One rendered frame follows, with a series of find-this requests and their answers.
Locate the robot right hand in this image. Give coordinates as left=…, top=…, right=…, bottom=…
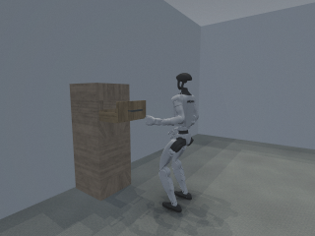
left=168, top=127, right=179, bottom=139

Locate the robot head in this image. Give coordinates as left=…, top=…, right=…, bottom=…
left=176, top=73, right=192, bottom=95

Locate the cabinet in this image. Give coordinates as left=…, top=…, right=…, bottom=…
left=69, top=83, right=132, bottom=201

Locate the right robot upper arm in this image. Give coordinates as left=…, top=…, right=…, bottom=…
left=192, top=95, right=199, bottom=121

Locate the robot left hand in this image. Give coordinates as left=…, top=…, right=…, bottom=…
left=145, top=115, right=155, bottom=126

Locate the drawer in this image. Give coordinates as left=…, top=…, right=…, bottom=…
left=98, top=100, right=147, bottom=124

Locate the right robot thigh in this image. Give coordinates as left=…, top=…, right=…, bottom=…
left=171, top=137, right=194, bottom=170

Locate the left robot upper arm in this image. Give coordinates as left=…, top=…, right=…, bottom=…
left=171, top=94, right=185, bottom=125

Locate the robot right forearm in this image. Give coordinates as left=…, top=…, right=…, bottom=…
left=186, top=120, right=197, bottom=129

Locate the handle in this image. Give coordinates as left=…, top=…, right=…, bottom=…
left=128, top=109, right=143, bottom=112

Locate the robot left forearm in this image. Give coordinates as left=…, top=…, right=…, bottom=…
left=154, top=115, right=183, bottom=126

